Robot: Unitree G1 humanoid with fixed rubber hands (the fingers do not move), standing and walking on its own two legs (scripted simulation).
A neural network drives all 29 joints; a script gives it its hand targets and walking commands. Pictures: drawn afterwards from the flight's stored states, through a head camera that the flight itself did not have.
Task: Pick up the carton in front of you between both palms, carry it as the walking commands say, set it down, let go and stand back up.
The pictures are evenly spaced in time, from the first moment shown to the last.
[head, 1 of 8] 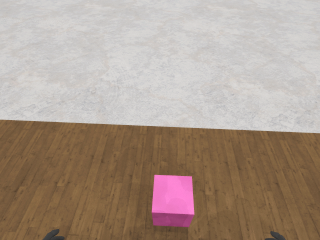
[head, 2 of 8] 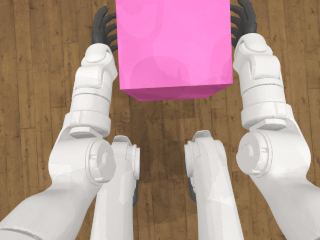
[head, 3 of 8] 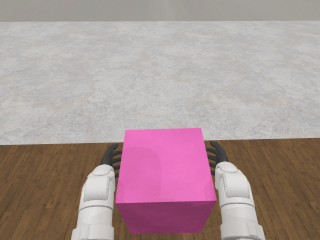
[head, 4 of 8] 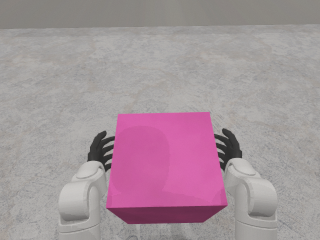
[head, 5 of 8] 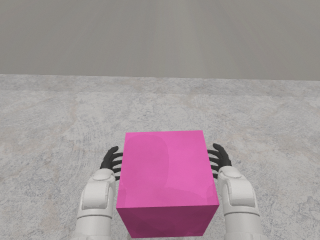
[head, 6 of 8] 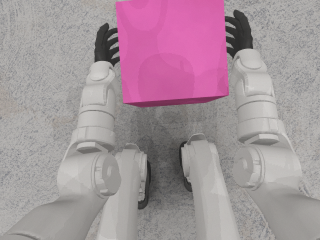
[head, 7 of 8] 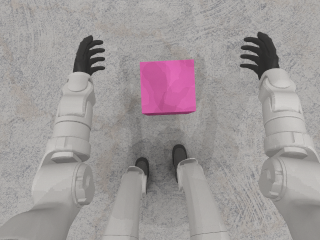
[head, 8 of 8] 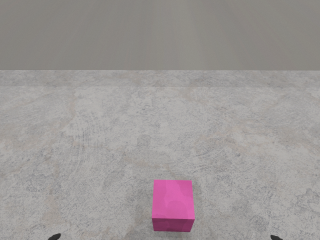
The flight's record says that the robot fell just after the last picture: no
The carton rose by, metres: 0.68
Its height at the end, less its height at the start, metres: -0.05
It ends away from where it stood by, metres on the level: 3.15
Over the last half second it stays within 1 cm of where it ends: yes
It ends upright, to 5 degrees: yes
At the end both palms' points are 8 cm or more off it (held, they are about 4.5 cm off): yes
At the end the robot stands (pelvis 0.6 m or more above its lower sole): yes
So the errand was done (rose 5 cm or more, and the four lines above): yes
